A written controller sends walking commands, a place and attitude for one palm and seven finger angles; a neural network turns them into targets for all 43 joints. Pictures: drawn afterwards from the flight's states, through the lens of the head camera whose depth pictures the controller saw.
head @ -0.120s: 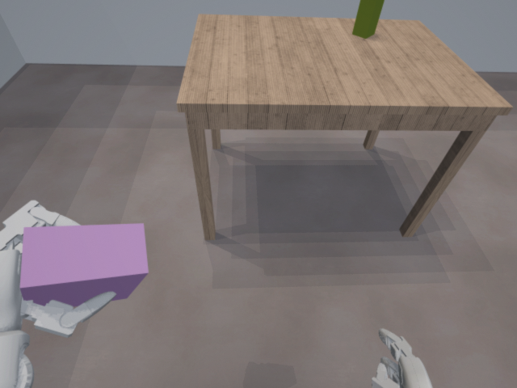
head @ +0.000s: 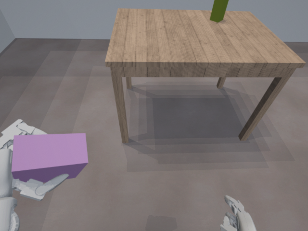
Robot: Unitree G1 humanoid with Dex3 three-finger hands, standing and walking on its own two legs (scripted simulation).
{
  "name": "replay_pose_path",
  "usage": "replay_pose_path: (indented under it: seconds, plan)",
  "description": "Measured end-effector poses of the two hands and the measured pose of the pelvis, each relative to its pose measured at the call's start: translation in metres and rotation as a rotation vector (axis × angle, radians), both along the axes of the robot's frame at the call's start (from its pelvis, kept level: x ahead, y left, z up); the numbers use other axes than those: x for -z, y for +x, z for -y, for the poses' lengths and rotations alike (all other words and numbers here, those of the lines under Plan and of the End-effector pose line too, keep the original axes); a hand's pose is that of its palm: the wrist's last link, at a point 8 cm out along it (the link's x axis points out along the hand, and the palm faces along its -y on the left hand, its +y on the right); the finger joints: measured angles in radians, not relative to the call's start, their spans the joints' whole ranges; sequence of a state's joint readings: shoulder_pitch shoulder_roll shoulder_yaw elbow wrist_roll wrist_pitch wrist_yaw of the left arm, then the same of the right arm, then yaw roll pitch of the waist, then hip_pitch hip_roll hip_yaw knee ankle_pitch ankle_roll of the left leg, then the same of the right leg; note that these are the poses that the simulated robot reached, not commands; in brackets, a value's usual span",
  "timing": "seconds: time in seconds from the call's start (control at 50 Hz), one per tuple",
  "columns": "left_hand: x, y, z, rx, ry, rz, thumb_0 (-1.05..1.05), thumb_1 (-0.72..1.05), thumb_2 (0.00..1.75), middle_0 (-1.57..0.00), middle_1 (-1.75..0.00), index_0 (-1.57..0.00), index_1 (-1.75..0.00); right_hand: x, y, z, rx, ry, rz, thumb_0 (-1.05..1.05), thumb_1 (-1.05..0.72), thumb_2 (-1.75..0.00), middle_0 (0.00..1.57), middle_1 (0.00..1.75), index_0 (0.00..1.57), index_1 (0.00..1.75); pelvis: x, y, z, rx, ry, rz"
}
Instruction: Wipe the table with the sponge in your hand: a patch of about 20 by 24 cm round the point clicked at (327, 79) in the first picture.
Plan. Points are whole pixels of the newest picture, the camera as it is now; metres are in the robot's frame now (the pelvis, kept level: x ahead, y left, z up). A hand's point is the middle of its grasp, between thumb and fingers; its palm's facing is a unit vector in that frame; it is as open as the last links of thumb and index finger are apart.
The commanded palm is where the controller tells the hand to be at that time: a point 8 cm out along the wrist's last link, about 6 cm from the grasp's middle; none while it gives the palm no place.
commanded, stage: stand and wait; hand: left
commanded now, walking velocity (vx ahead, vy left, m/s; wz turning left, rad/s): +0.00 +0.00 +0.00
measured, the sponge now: (60, 159) +0.22 +0.21 +0.14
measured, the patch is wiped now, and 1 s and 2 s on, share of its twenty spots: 0.00 0.00 0.00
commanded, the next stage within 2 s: look at it before walking up in 0.14 s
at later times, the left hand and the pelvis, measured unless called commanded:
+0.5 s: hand (43, 159) +0.21 +0.24 +0.15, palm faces +0.39 -0.83 -0.39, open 10.2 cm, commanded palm +0.17 +0.27 +0.18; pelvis +0.00 +0.00 +0.00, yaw -2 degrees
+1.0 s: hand (100, 133) +0.27 +0.14 +0.16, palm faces +0.18 -0.89 -0.42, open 10.2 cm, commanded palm +0.24 +0.19 +0.18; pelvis +0.01 -0.04 +0.00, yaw -15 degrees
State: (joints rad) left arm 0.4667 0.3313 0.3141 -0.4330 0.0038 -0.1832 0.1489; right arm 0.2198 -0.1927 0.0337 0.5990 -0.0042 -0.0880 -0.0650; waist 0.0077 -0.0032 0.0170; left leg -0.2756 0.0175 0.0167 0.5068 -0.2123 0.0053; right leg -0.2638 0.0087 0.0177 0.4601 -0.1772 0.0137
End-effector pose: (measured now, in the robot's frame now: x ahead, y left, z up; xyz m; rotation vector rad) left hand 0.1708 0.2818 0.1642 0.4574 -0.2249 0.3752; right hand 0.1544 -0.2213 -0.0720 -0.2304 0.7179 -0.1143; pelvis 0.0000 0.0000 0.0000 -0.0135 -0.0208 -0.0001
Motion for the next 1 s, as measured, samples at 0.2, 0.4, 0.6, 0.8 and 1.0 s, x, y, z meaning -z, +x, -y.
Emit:
replay_pose_path:
  seconds: [0.2,0.4,0.6,0.8,1.0]
  plan:
    - [0.0,0.001,0.003,0.003,-0.001,-0.003,-0.01,-0.49,0.98,-0.72,-1.34,-0.73,-1.34,0.002,-0.001,0.002,0.007,0.005,-0.002,0.02,-0.9,-0.9,0.21,0.3,0.2,0.3,0.0,0.001,0.001,0.005,0.0,0.0]
    - [0.001,0.002,0.005,0.007,-0.001,-0.009,-0.01,-0.49,0.98,-0.72,-1.35,-0.73,-1.35,0.002,-0.005,0.009,0.02,-0.003,-0.005,0.02,-0.9,-0.9,0.21,0.3,0.2,0.3,0.0,0.0,0.002,0.008,0.0,0.0]
    - [0.002,0.011,0.014,0.032,0.008,0.01,-0.01,-0.49,0.98,-0.72,-1.35,-0.73,-1.35,0.004,-0.009,0.016,0.054,0.014,0.026,0.02,-0.9,-0.9,0.21,0.3,0.2,0.3,0.007,-0.007,0.006,0.077,0.02,-0.007]
    - [0.002,0.029,0.066,0.128,0.053,0.056,-0.01,-0.49,0.98,-0.72,-1.35,-0.73,-1.35,0.033,-0.025,0.046,0.104,0.07,0.03,0.02,-0.9,-0.9,0.21,0.3,0.2,0.3,0.027,-0.005,0.035,0.153,0.036,0.011]
    - [-0.015,0.072,0.096,0.281,0.058,0.065,-0.01,-0.49,0.99,-0.73,-1.35,-0.73,-1.35,0.014,-0.064,0.084,0.243,0.003,-0.085,0.02,-0.9,-0.9,0.21,0.3,0.2,0.3,0.004,0.01,0.039,0.266,0.069,-0.034]
